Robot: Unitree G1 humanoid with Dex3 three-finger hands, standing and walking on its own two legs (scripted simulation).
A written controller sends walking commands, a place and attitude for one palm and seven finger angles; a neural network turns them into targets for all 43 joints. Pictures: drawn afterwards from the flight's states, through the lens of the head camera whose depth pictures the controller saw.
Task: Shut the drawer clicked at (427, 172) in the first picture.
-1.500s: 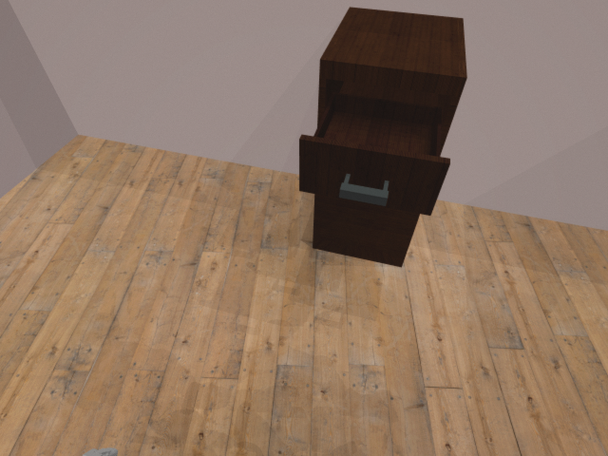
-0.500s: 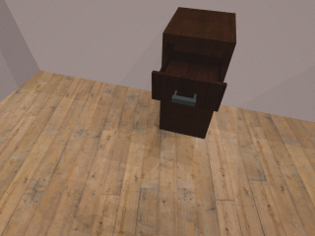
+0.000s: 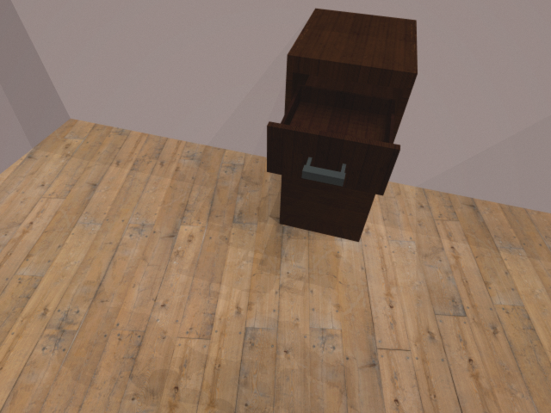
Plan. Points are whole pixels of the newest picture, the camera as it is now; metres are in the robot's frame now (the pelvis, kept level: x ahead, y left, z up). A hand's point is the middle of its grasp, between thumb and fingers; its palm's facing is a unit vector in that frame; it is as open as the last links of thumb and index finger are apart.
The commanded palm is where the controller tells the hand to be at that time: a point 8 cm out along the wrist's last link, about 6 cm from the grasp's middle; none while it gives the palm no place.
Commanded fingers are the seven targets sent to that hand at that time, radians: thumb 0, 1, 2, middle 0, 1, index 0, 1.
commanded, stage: walk to a spot facing it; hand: left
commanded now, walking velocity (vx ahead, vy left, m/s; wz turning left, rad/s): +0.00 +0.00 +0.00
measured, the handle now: (324, 169) +0.71 -0.09 -0.10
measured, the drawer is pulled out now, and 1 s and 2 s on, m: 0.30 0.30 0.30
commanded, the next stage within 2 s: turn to face it in 1.84 s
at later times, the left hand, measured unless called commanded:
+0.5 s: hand out of the picture +0.05 +0.18 -0.18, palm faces -0.12 -0.95 -0.27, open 7.3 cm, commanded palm none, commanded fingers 0.00 0.90 0.90 -0.20 -0.30 -0.20 -0.30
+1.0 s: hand out of the picture +0.14 +0.21 -0.18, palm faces -0.37 -0.90 -0.24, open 7.4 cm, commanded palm none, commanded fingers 0.00 0.90 0.90 -0.20 -0.30 -0.20 -0.30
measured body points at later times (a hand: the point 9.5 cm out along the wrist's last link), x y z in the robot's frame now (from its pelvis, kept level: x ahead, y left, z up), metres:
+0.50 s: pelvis -0.02 -0.02 -0.03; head +0.02 -0.04 +0.42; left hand +0.06 +0.23 -0.16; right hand +0.02 -0.28 -0.18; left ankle -0.01 +0.13 -0.71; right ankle +0.00 -0.11 -0.75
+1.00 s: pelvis -0.03 +0.04 -0.01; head +0.02 +0.05 +0.44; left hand +0.16 +0.26 -0.16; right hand -0.05 -0.23 -0.13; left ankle +0.00 +0.15 -0.75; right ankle -0.07 -0.09 -0.67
